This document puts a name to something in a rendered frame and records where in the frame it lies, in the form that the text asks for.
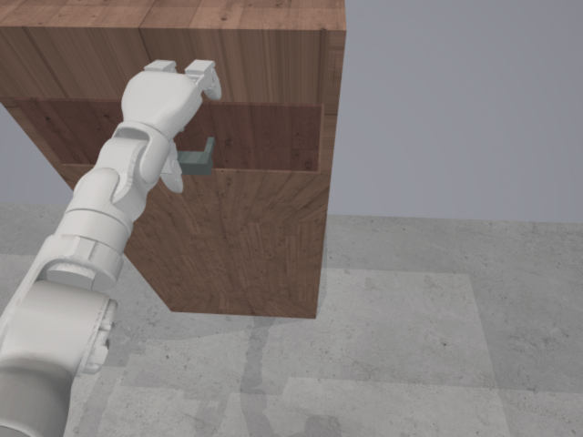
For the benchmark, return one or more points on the left robot hand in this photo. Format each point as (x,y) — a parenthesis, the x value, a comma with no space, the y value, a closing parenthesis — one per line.
(163,99)

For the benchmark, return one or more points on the robot left forearm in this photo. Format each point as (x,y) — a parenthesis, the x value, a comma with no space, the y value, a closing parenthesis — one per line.
(86,249)

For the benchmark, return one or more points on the drawer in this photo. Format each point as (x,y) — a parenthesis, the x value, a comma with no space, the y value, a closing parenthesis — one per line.
(248,135)

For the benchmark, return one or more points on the cabinet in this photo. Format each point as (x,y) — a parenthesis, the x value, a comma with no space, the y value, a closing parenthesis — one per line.
(240,241)

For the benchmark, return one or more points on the robot left upper arm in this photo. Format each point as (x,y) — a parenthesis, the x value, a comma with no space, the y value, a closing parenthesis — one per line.
(58,332)

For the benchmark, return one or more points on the handle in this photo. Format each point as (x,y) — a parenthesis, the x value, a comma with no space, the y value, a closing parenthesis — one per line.
(196,162)

